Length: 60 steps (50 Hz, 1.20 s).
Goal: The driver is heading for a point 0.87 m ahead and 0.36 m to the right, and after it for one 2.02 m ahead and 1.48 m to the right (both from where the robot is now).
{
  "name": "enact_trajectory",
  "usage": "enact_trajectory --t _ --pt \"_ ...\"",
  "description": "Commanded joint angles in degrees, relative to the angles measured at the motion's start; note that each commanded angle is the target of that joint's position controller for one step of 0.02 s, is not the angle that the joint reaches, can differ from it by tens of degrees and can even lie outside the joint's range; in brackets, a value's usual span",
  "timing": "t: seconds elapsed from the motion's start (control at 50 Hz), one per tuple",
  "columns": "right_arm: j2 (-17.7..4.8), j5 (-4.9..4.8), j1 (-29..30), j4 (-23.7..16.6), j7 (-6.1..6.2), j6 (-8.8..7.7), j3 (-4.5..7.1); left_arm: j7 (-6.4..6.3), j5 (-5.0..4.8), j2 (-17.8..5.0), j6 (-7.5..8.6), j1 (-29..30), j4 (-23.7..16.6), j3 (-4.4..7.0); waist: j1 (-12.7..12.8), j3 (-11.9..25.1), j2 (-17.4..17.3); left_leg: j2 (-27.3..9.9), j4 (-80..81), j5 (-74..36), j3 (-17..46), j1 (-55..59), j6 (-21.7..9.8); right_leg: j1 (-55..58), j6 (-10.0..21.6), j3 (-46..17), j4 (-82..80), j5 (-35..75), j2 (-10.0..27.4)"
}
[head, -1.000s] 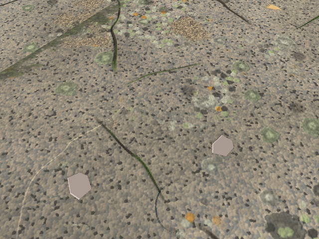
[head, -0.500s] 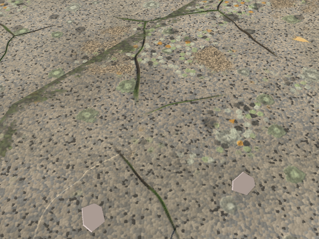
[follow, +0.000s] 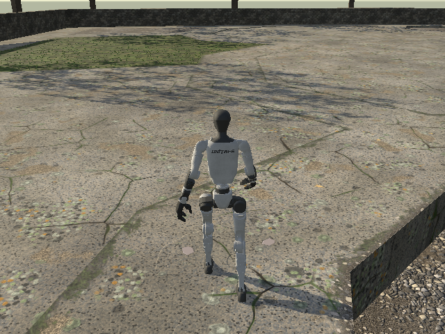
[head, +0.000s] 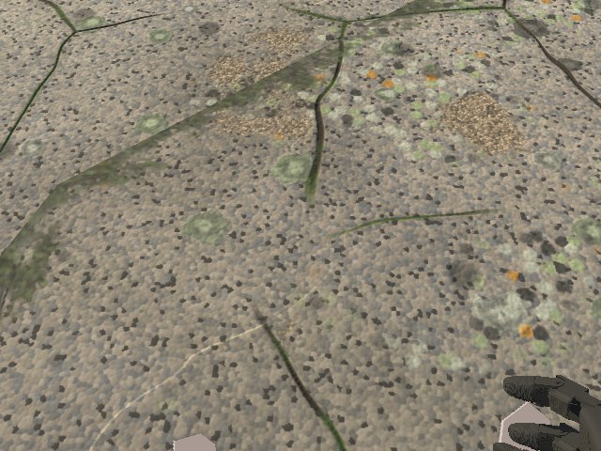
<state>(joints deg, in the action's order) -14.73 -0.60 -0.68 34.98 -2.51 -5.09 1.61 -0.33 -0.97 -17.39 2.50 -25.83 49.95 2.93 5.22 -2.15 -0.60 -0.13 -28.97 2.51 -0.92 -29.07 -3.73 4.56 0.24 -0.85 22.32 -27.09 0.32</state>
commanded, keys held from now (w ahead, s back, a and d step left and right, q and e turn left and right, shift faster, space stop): w+e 0.24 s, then e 0.76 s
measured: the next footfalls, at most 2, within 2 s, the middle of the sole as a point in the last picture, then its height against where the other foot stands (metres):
right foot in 0.50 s outside the picture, level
left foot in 0.98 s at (309, 434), level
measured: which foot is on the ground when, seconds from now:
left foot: down 0.00-0.50, up 0.52-0.96, down 0.98-1.00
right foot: down 0.00-0.00, up 0.02-0.48, down 0.50-0.98, up 1.00-1.00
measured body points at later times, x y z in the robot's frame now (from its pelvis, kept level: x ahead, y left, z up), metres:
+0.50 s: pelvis +0.25 -0.02 +0.00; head +0.28 -0.04 +0.45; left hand +0.50 +0.17 -0.08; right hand +0.24 -0.32 -0.13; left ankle +0.14 +0.11 -0.71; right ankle +0.36 -0.13 -0.72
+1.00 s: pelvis +0.35 -0.02 +0.01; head +0.38 -0.03 +0.46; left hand +0.64 +0.14 -0.08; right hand +0.33 -0.33 -0.08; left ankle +0.44 +0.08 -0.72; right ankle +0.36 -0.13 -0.71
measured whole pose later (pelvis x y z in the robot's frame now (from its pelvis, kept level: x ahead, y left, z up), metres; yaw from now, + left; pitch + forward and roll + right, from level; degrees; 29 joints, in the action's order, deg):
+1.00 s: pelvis +0.35 -0.02 +0.01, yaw -32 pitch +2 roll +1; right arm -16.5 0.5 -8.5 42.7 0.8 -1.1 3.4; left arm -1.5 -1.0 -18.4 -3.1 -9.2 34.3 4.7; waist 0.6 -1.6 1.9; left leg 1.7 -30.5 12.5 4.7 -18.7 0.4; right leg -23.8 1.8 -13.0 34.4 -14.2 -8.8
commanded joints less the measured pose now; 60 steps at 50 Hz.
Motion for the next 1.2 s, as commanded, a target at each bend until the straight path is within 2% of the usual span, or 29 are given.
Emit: enact_trajectory --t 0.02,0.04,0.06,0.08,0.1,0.14,0.24,0.34,0.4,0.46,0.48,0.5,0.52,0.54,0.56,0.6,0.66,0.72,0.82,0.9,0.94,0.96,0.98,1.0,1.02,1.04,1.06,1.1,1.2 --pt "-18.01 1.24 -24.64 2.50 1.10 0.07 5.94 0.03 0.55 1.27 1.45 -6.32 -6.05 -1.47 -9.39 26.39 -16.43 -23.94 4.10 13.56 37.19 55.80 -13.91 -38.08 1.27 -2.60 45.58 -3.45 -3.00" --pt "-11.62 0.89 -24.47 2.12 1.19 0.19 4.55 0.28 -1.03 -5.75 2.19 -2.15 -4.88 0.12 -12.42 24.11 -11.08 -22.80 10.22 21.86 41.52 51.77 -12.44 -43.38 1.35 -8.72 51.67 -5.34 -1.05" --pt "-9.54 0.66 -20.57 2.43 1.47 0.17 3.74 0.39 -2.27 -8.63 2.44 4.13 -6.93 1.22 -12.00 13.80 -8.11 -21.01 11.55 20.41 31.75 43.86 -9.77 -46.88 1.58 -7.21 52.56 -0.52 1.44" --pt "-8.46 0.72 -16.91 2.56 1.52 0.08 3.35 0.14 -1.80 -7.93 2.52 7.08 -7.67 1.10 -10.14 8.99 -4.13 -18.87 13.00 14.50 25.07 35.88 -8.57 -45.47 1.36 -5.67 50.51 4.45 4.11" --pt "-6.93 0.99 -14.23 2.88 1.39 -0.15 3.00 0.05 -0.86 -7.24 2.25 8.31 -7.80 1.31 -8.42 5.57 -3.60 -16.70 14.84 9.54 19.83 29.54 -7.93 -43.62 0.99 -5.53 47.76 7.61 5.63" --pt "-5.49 1.52 -11.62 3.60 1.27 -1.18 2.91 0.06 -1.04 -5.05 0.71 5.42 -6.85 1.35 -5.41 4.11 -5.44 -14.61 18.79 5.46 13.10 22.64 -7.58 -37.93 0.38 -5.83 45.80 11.14 7.51" --pt "-7.20 1.49 -11.20 6.80 1.69 -2.41 3.80 -0.20 -0.43 -2.94 -1.12 9.55 -8.72 1.28 -4.67 -0.75 -2.77 -14.32 22.86 -2.38 2.41 19.99 -7.93 -42.99 -1.13 -6.74 37.87 19.85 7.99" --pt "-9.92 1.15 -11.62 8.01 3.35 -0.68 4.25 2.10 0.63 -0.70 0.00 18.81 -12.56 0.38 -7.40 -1.87 -1.48 -11.91 18.86 -21.53 -8.53 20.94 -5.67 -37.07 -1.09 1.03 18.69 32.54 5.07" --pt "-11.68 -0.19 -12.82 8.84 3.86 1.01 4.86 3.38 0.43 -2.15 -0.50 20.26 -14.90 1.04 -7.41 -0.36 -2.63 -14.19 13.87 -25.39 -9.09 27.77 -4.63 -37.19 0.53 2.03 14.23 29.02 3.96" --pt "-13.01 -1.68 -10.83 8.03 4.55 2.64 5.60 3.86 0.86 -5.94 -1.09 13.92 -15.03 3.05 -3.09 4.08 -4.05 -14.39 0.43 -36.46 -9.59 30.38 -2.48 -29.25 3.83 4.80 11.80 21.01 -0.32" --pt "-11.88 -1.84 -10.08 7.60 4.60 3.04 5.23 3.33 0.88 -8.30 -0.99 7.22 -13.43 4.45 0.46 7.52 -2.08 -11.73 -10.12 -33.66 -10.84 28.26 -0.45 -20.54 5.68 5.30 6.77 25.59 -2.74" --pt "-9.72 -0.18 -13.22 7.11 4.33 2.76 4.34 1.86 0.97 -12.80 -1.17 3.47 -13.25 5.81 1.35 11.49 6.12 -7.49 -25.77 -14.06 -11.30 17.65 3.49 -7.46 8.83 -3.97 5.30 48.32 2.90" --pt "-3.60 2.81 -20.57 5.40 3.49 2.40 2.26 1.08 1.87 -18.09 -1.21 7.23 -15.40 6.03 -6.18 18.05 18.13 3.36 -47.41 38.12 -6.56 -4.23 7.86 9.89 21.66 -29.07 8.79 67.26 18.20" --pt "-8.40 1.56 -18.47 6.31 2.62 1.91 2.68 1.66 1.87 -14.41 -0.95 6.85 -17.63 5.12 -1.64 28.30 9.65 3.48 -53.45 38.19 6.41 -5.93 7.31 10.55 25.02 -37.31 3.09 55.88 20.84" --pt "-10.40 -0.37 -13.02 4.90 2.47 2.11 3.29 1.97 1.38 -11.63 -0.69 10.36 -18.15 4.36 -1.48 21.68 5.38 1.20 -52.44 32.60 7.16 -8.97 6.18 5.32 22.20 -30.75 0.79 47.35 18.26" --pt "-9.68 0.78 -9.64 4.64 3.82 3.05 3.24 1.34 -0.20 -7.89 -1.21 15.21 -18.07 3.35 -4.29 10.91 0.74 -2.35 -43.59 24.95 6.37 -8.87 6.20 -8.71 16.62 -23.03 -2.05 35.38 13.08" --pt "-8.82 1.20 -11.67 5.11 4.34 4.46 3.28 0.57 1.51 -8.36 -1.71 17.60 -18.96 3.49 -7.12 9.26 4.64 -1.53 -35.68 21.24 5.55 -0.87 6.97 -19.40 15.17 -19.37 -4.16 35.95 9.40" --pt "-7.45 1.34 -10.32 5.09 4.86 4.80 2.78 -0.57 1.05 -9.74 -2.18 16.29 -18.58 4.06 -6.32 10.92 4.89 -0.52 -28.34 18.91 5.99 -0.24 8.59 -19.43 14.80 -19.02 -3.32 35.20 8.36" --pt "-7.32 0.76 -6.52 4.13 4.64 5.01 2.78 -1.58 0.85 -9.64 -3.76 17.30 -19.23 4.11 -4.81 9.08 7.89 0.56 -19.00 14.56 7.24 1.59 9.06 -21.66 12.27 -22.64 -4.15 15.07 6.02" --pt "-7.79 0.34 -5.87 3.59 3.89 3.65 3.07 -1.26 0.79 -9.27 -4.50 16.51 -19.33 4.13 -3.81 8.76 9.94 1.77 -10.53 16.68 7.34 4.95 7.72 -18.74 11.74 -27.33 -1.72 17.57 6.34" --pt "-7.90 0.16 -8.23 4.16 3.31 3.03 3.43 -1.28 0.20 -8.94 -4.94 17.39 -19.60 4.01 -5.38 8.71 10.17 2.16 -1.15 13.55 6.42 9.73 6.20 -18.22 10.46 -28.66 0.80 20.99 5.31" --pt "-8.50 0.34 -10.25 4.82 3.15 2.83 3.85 -1.41 -0.28 -8.40 -5.18 17.55 -19.67 3.82 -6.62 8.54 9.39 0.89 6.05 8.16 6.19 14.66 5.05 -20.05 8.64 -27.75 2.87 19.92 3.45" --pt "-12.03 1.25 -11.52 4.71 3.32 2.98 4.76 -1.40 -0.20 -6.14 -5.25 15.47 -19.72 3.18 -5.73 9.57 2.60 -8.55 9.59 5.86 13.29 21.14 1.61 -25.52 5.49 -23.11 10.34 9.18 -0.39" --pt "-16.94 2.85 -9.85 4.86 3.59 3.76 5.77 -1.28 -0.59 -5.29 -4.85 15.35 -21.69 3.07 -2.98 5.73 -15.64 -19.09 12.38 -3.81 26.94 22.00 -7.21 -38.03 1.81 -9.68 20.98 -5.17 -10.20" --pt "-13.52 3.56 -8.32 3.30 3.62 3.61 5.19 -1.10 0.76 -10.38 -4.11 14.63 -20.72 4.55 -4.38 5.93 -14.14 -23.91 12.34 -8.91 30.86 19.61 -12.29 -39.39 -1.13 -8.91 35.53 -8.44 -7.17" --pt "-10.69 2.94 -5.93 2.24 4.03 3.65 4.33 -0.85 0.33 -12.24 -4.18 13.35 -19.14 5.47 -3.52 5.85 -9.27 -21.37 10.73 -10.21 25.04 19.00 -10.81 -38.83 -2.13 -8.88 41.52 -4.90 -5.78" --pt "-9.19 1.99 -4.09 1.89 4.28 3.84 4.01 -0.99 0.10 -11.13 -4.78 12.16 -17.58 5.48 -2.87 5.03 -6.67 -17.24 9.41 -9.38 19.16 19.33 -7.89 -39.02 -3.28 -7.81 44.21 -1.82 -5.20" --pt "-8.20 0.78 -4.33 1.88 4.73 4.27 3.49 -1.00 0.00 -7.71 -5.78 12.15 -17.19 4.53 -3.84 3.86 -6.55 -14.46 8.69 -11.44 13.35 21.12 -6.68 -41.35 -5.00 -6.23 47.89 2.11 -4.33" --pt "-10.82 1.41 -8.50 2.72 5.12 5.70 4.52 -0.32 -0.47 -4.79 -5.71 18.96 -20.64 3.02 -7.97 5.14 -9.92 -15.07 9.09 -12.88 8.07 27.57 -8.39 -39.81 -6.54 -1.20 34.52 4.10 -0.48"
